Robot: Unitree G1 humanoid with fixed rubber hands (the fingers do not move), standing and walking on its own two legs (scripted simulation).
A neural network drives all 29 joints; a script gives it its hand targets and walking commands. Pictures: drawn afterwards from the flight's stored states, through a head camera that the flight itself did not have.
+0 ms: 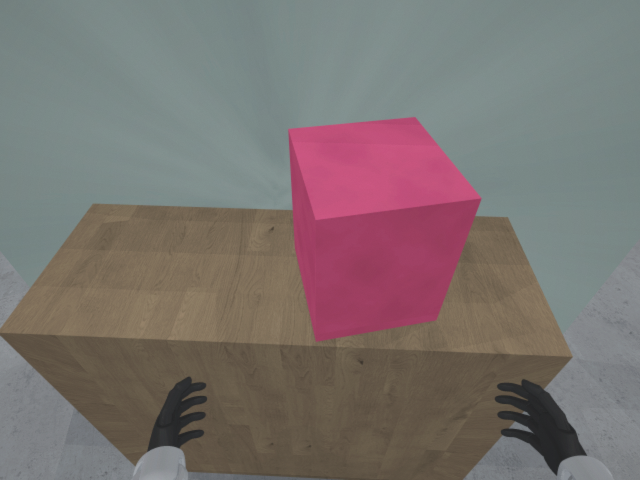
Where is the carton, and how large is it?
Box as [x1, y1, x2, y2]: [288, 117, 481, 341]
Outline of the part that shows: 415,117 288,129 295,250 316,341 436,319 481,198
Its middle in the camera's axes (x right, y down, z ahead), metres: +0.07 -0.02 +0.60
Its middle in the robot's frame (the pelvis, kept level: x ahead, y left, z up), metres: +0.46 -0.05 +0.07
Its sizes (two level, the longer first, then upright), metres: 0.210 0.200 0.250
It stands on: a pedestal, 0.69 m high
